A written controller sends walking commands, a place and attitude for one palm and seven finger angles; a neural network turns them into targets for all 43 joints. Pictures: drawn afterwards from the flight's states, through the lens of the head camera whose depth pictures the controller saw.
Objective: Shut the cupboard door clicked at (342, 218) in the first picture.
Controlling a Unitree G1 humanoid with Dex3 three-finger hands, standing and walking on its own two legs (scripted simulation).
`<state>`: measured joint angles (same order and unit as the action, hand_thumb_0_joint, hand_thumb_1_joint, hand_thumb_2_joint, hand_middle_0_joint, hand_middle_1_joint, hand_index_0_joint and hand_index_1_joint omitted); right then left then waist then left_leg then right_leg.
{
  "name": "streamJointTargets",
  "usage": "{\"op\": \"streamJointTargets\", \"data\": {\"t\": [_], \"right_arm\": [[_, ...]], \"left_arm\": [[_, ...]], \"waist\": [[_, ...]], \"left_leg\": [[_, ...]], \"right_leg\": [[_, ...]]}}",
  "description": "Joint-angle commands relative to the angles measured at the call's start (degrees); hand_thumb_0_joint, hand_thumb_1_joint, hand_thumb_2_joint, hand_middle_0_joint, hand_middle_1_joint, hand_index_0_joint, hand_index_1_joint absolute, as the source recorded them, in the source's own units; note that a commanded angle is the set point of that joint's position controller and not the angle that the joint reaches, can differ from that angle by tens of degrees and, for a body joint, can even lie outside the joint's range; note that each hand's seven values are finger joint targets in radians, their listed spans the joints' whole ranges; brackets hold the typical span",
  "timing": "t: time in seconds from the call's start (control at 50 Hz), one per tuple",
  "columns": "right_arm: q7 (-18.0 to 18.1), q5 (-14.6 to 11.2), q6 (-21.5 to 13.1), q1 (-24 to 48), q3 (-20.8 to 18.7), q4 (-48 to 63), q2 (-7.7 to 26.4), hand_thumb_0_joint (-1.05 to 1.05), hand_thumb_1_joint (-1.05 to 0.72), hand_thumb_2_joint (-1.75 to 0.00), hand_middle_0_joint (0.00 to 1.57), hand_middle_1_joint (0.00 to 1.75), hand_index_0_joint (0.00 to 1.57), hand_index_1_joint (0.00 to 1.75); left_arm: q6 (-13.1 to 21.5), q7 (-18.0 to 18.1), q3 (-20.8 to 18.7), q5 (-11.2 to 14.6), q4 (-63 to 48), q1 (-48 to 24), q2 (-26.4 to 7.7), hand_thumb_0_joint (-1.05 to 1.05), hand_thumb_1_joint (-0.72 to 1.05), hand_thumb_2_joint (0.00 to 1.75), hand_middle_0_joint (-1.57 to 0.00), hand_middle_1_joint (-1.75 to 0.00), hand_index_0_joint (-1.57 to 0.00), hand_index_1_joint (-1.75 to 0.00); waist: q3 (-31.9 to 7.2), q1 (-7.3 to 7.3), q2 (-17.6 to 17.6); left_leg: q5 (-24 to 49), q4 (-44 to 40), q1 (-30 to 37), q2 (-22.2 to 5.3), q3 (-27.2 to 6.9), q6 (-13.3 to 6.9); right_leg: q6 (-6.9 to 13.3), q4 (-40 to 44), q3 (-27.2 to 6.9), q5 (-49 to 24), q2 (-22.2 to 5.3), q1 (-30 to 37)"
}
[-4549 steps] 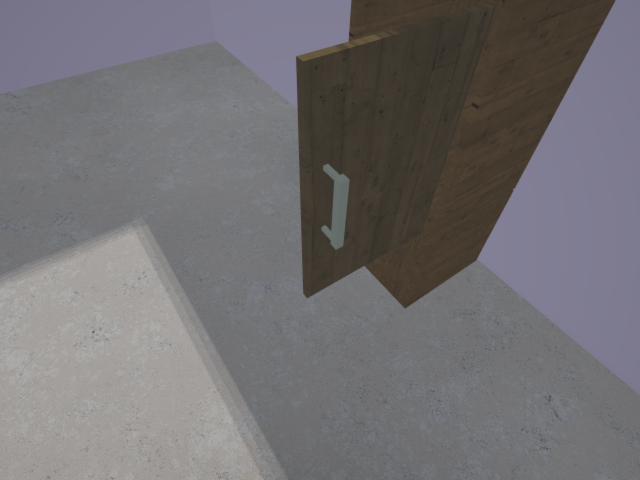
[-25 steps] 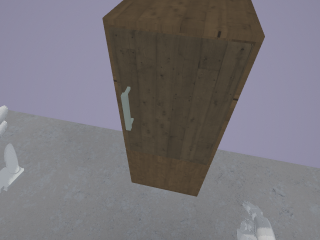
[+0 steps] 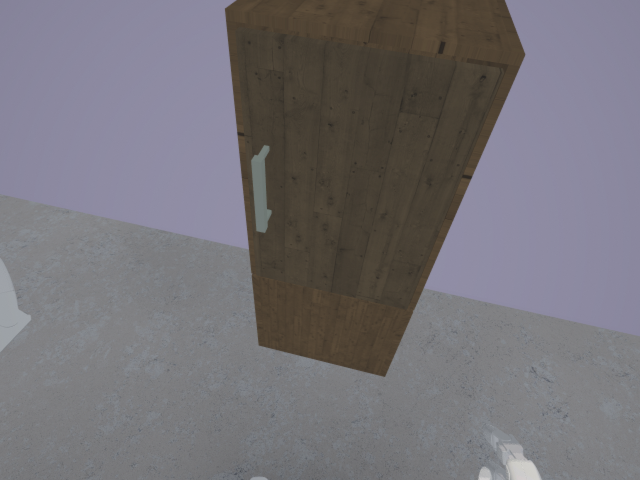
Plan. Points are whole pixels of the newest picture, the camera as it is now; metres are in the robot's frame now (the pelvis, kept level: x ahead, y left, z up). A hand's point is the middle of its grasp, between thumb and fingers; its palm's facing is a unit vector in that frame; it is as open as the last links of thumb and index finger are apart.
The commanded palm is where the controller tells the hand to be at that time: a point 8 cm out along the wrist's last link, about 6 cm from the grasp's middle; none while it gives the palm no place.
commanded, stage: step back with the hand held close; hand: left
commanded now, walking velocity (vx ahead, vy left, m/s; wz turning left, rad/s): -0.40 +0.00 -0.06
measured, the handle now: (263, 190) +0.63 +0.12 -0.01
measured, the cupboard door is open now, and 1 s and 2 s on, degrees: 0 0 0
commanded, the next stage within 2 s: stop stepping back and stand still in 0.36 s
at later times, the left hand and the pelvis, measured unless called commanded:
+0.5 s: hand out of the picture +0.12 +0.29 +0.19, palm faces +0.44 -0.80 -0.40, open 7.5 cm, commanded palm +0.06 +0.31 +0.20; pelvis -0.08 +0.02 +0.02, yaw -1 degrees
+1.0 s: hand out of the picture +0.11 +0.29 +0.17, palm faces +0.44 -0.84 -0.31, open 7.5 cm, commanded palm +0.03 +0.32 +0.20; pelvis -0.13 +0.03 -0.01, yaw -3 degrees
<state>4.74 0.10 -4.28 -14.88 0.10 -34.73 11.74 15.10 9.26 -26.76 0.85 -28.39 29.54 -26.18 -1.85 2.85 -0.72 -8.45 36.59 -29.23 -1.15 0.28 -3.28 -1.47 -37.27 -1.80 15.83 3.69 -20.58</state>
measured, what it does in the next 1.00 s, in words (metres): walks backwards: left foot, then right foot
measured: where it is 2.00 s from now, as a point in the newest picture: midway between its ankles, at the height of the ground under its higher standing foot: outside the picture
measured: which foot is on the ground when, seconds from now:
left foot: down 0.00-0.16, up 0.18-0.28, down 0.30-1.00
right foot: down 0.00-0.32, up 0.34-0.60, down 0.62-1.00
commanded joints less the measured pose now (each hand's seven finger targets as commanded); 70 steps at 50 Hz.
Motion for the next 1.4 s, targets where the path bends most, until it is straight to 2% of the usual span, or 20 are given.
{"op": "streamJointTargets", "data": {"t": [0.0,0.16,0.22,0.28,0.34,0.52,0.62,0.66,0.8,0.86,0.92,0.94,1.0,1.04,1.08,1.12,1.2,1.26,1.3,1.38], "right_arm": [[0.07,0.88,-4.36,7.64,-4.05,8.6,9.63,0.0,-0.9,-0.9,0.2,0.3,0.2,0.3],[-0.89,0.66,-2.44,7.36,-3.47,6.36,5.36,0.0,-0.9,-0.9,0.2,0.3,0.2,0.3],[-0.23,0.69,-1.22,7.36,-2.96,6.1,5.26,0.0,-0.9,-0.9,0.2,0.3,0.2,0.3],[0.65,-0.34,-2.18,7.61,-3.86,7.5,8.73,0.0,-0.9,-0.9,0.2,0.3,0.2,0.3],[0.35,1.21,-3.71,7.96,-4.64,7.93,8.75,0.0,-0.9,-0.9,0.2,0.3,0.2,0.3],[-0.99,1.13,-5.98,5.94,-2.26,5.83,7.08,0.0,-0.9,-0.9,0.2,0.3,0.2,0.3],[-0.68,1.4,-4.06,5.93,-1.45,6.65,5.55,0.0,-0.9,-0.9,0.2,0.3,0.2,0.3],[-0.45,-0.46,-3.34,6.81,-1.98,7.4,6.03,0.0,-0.9,-0.9,0.2,0.3,0.2,0.3],[0.68,-0.11,-2.51,8.35,-2.11,5.12,7.99,0.0,-0.9,-0.9,0.2,0.3,0.2,0.3],[1.07,-0.64,-3.44,7.41,-2.24,4.89,7.98,0.0,-0.9,-0.9,0.2,0.3,0.2,0.3],[0.9,-0.01,-5.11,6.72,-2.36,6.38,8.39,0.0,-0.9,-0.9,0.2,0.3,0.2,0.3],[0.66,0.52,-5.74,6.8,-2.3,6.83,7.95,0.0,-0.9,-0.9,0.2,0.3,0.2,0.3],[-0.47,0.94,-5.81,6.28,-2.9,7.55,7.31,0.0,-0.9,-0.9,0.2,0.3,0.2,0.3],[-1.3,0.27,-4.51,6.16,-2.54,8.63,6.25,0.0,-0.9,-0.9,0.2,0.3,0.2,0.3],[-1.23,0.43,-2.86,4.63,-3.12,7.04,5.86,0.0,-0.9,-0.9,0.2,0.3,0.2,0.3],[-0.91,0.43,-1.9,3.77,-2.37,5.79,5.82,0.0,-0.9,-0.9,0.2,0.3,0.2,0.3],[1.2,-1.02,-3.84,4.63,-2.3,4.73,7.72,0.0,-0.9,-0.9,0.2,0.3,0.2,0.3],[1.48,-0.31,-4.95,5.8,-1.43,5.57,7.42,0.0,-0.9,-0.9,0.2,0.3,0.2,0.3],[1.09,0.23,-5.65,7.5,-1.35,5.77,6.76,0.0,-0.9,-0.9,0.2,0.3,0.2,0.3],[0.08,0.75,-5.76,7.21,-1.25,7.95,6.2,0.0,-0.9,-0.9,0.2,0.3,0.2,0.3]], "left_arm": [[4.04,-0.09,-8.35,0.69,-11.08,-0.68,-9.54,0.0,0.9,0.9,-0.2,-0.3,-0.2,-0.3],[2.9,2.17,-5.03,1.21,-12.98,-3.78,-10.92,0.0,0.9,0.9,-0.2,-0.3,-0.2,-0.3],[2.51,2.05,-5.43,0.88,-10.03,-4.55,-10.9,0.0,0.9,0.9,-0.2,-0.3,-0.2,-0.3],[3.73,1.25,-5.71,1.19,-11.25,-5.66,-10.31,0.0,0.9,0.9,-0.2,-0.3,-0.2,-0.3],[3.59,-0.36,-6.02,0.91,-11.63,-4.29,-8.33,0.0,0.9,0.9,-0.2,-0.3,-0.2,-0.3],[1.67,-0.36,-3.42,2.7,-17.34,-1.1,-8.23,0.0,0.9,0.9,-0.2,-0.3,-0.2,-0.3],[0.99,0.55,-8.84,4.07,-15.39,0.18,-12.04,0.0,0.9,0.9,-0.2,-0.3,-0.2,-0.3],[-1.18,0.38,-8.33,4.47,-13.06,2.58,-11.81,0.0,0.9,0.9,-0.2,-0.3,-0.2,-0.3],[-1.6,0.91,-3.71,2.3,-6.58,-11.67,-11.14,0.0,0.9,0.9,-0.2,-0.3,-0.2,-0.3],[-0.63,0.43,-1.76,1.67,-3.93,-14.19,-9.76,0.0,0.9,0.9,-0.2,-0.3,-0.2,-0.3],[0.61,0.2,-4.51,2.86,-10.05,-12.27,-10.31,0.0,0.9,0.9,-0.2,-0.3,-0.2,-0.3],[1.13,0.28,-6.29,3.12,-13.0,-11.06,-11.72,0.0,0.9,0.9,-0.2,-0.3,-0.2,-0.3],[1.25,0.16,-9.86,3.65,-16.64,1.4,-12.63,0.0,0.9,0.9,-0.2,-0.3,-0.2,-0.3],[0.47,-0.34,-8.88,3.78,-16.95,7.5,-10.72,0.0,0.9,0.9,-0.2,-0.3,-0.2,-0.3],[-0.6,0.21,-9.87,4.6,-14.3,9.19,-10.87,0.0,0.9,0.9,-0.2,-0.3,-0.2,-0.3],[-1.73,1.18,-7.65,4.38,-10.9,5.24,-8.71,0.0,0.9,0.9,-0.2,-0.3,-0.2,-0.3],[-2.28,1.3,-1.23,2.24,-1.98,-10.11,-6.39,0.0,0.9,0.9,-0.2,-0.3,-0.2,-0.3],[-1.85,0.7,0.18,2.34,-4.41,-12.79,-6.46,0.0,0.9,0.9,-0.2,-0.3,-0.2,-0.3],[-1.39,0.69,-1.29,1.88,-9.13,-14.44,-8.74,0.0,0.9,0.9,-0.2,-0.3,-0.2,-0.3],[-1.17,0.76,-3.1,1.82,-15.72,-2.2,-7.91,0.0,0.9,0.9,-0.2,-0.3,-0.2,-0.3]], "waist": [[-2.74,-2.37,-8.46],[-5.47,-1.58,8.71],[-0.77,-1.14,6.54],[-3.42,-2.01,-8.84],[-6.01,-2.45,-13.99],[-9.4,-2.36,-13.66],[-13.98,-2.62,-2.68],[-10.74,-2.07,6.78],[9.63,-0.56,3.99],[11.53,0.08,0.21],[4.45,-0.97,-15.92],[1.31,-2.13,-13.54],[-7.7,-3.85,-13.09],[-9.63,-2.86,-9.63],[-5.0,-1.77,5.49],[-0.87,-1.05,6.14],[1.82,-0.36,-0.69],[-0.88,-1.15,-8.72],[-0.59,-2.5,-3.77],[-5.33,-2.7,-12.73]], "left_leg": [[-28.99,-19.97,-14.61,-11.73,-12.37,-3.14],[-11.11,12.22,10.0,1.21,-0.67,4.61],[-9.47,0.35,10.22,-0.16,-2.53,3.77],[-1.39,-18.46,2.61,-9.68,-10.38,-0.52],[-27.5,-29.77,-10.97,-19.52,-20.34,-5.62],[-13.57,-23.04,16.61,-8.64,-8.37,1.86],[1.87,-7.62,23.94,-2.38,1.33,4.32],[-0.58,-1.57,23.63,-1.26,1.14,3.23],[-4.64,5.66,14.45,-2.08,-0.26,3.71],[-4.68,-0.93,18.66,-1.75,-1.92,2.57],[-29.0,-29.29,13.02,-10.0,-24.63,2.7],[-33.37,-33.21,10.89,-11.47,-26.05,3.61],[-26.1,-28.82,8.72,-7.82,-11.38,6.24],[-18.27,-15.47,9.39,-1.42,-0.71,6.87],[-7.88,3.85,14.72,0.18,-0.69,5.69],[-5.12,7.19,9.8,-1.1,-1.71,5.03],[2.42,-7.72,20.29,-3.49,-3.55,1.84],[-11.47,-24.56,19.77,-12.38,-23.05,-0.7],[-25.99,-30.36,13.29,-12.94,-21.95,-0.43],[-23.63,-26.97,9.28,-6.01,-8.52,4.49]], "right_leg": [[1.34,-1.0,-3.08,-4.83,0.48,17.62],[10.04,22.21,-19.03,-1.49,-19.17,-9.15],[7.0,18.13,-12.23,-6.99,-14.76,-8.69],[0.19,4.07,-1.4,-7.76,0.09,5.01],[0.01,-17.07,-1.62,4.58,2.23,14.9],[2.53,17.26,3.78,5.95,1.01,8.76],[5.83,21.38,-0.96,-4.55,-9.27,5.04],[4.31,19.82,-1.2,-6.36,-9.46,1.78],[8.82,24.48,-6.06,12.94,-15.04,-10.16],[6.22,15.71,-0.29,5.98,-10.62,-10.29],[2.48,-3.61,4.13,13.79,0.94,1.07],[2.81,-5.36,3.27,15.65,1.38,5.08],[3.82,8.04,5.91,15.07,2.01,15.96],[4.82,16.74,0.88,14.2,-2.8,14.65],[11.46,25.04,-13.15,19.58,-14.38,-2.22],[13.72,24.16,-14.34,12.75,-17.58,-1.63],[3.55,11.54,-2.7,-5.77,-7.44,-0.25],[0.83,0.09,0.87,6.22,-1.35,1.05],[1.47,0.95,0.18,9.6,-1.86,5.51],[3.27,13.08,3.08,5.78,-1.09,15.73]]}}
